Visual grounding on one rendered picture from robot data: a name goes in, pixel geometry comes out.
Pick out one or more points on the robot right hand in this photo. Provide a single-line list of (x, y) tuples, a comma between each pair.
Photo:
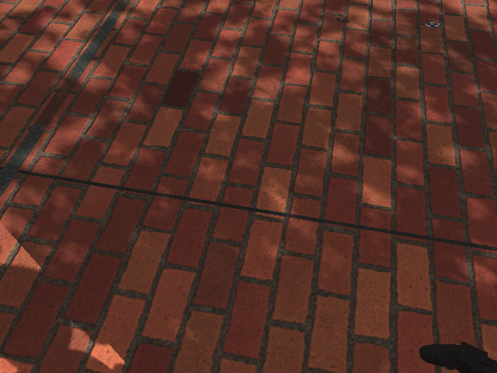
[(465, 358)]

